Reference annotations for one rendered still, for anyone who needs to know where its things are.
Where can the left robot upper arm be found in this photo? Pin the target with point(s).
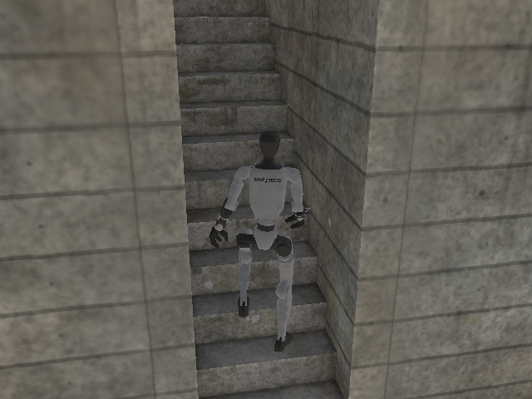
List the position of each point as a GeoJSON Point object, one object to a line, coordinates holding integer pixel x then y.
{"type": "Point", "coordinates": [241, 174]}

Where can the left robot foot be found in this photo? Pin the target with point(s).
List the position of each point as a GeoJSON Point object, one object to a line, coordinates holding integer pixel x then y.
{"type": "Point", "coordinates": [243, 310]}

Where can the right robot upper arm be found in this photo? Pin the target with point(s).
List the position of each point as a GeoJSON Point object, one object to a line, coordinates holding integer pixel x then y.
{"type": "Point", "coordinates": [294, 176]}

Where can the left robot hand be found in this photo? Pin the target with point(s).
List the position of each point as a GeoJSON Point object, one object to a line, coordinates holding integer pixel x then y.
{"type": "Point", "coordinates": [214, 235]}

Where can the left robot forearm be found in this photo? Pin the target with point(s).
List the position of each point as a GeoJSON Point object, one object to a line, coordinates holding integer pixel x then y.
{"type": "Point", "coordinates": [223, 217]}

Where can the right robot shin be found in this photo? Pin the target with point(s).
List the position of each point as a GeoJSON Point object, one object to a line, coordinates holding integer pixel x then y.
{"type": "Point", "coordinates": [283, 312]}

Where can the right robot hand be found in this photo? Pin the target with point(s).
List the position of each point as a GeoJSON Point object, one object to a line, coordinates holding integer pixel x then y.
{"type": "Point", "coordinates": [297, 225]}

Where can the right robot forearm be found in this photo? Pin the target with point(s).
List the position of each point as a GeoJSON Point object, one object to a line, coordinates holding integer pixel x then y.
{"type": "Point", "coordinates": [300, 215]}

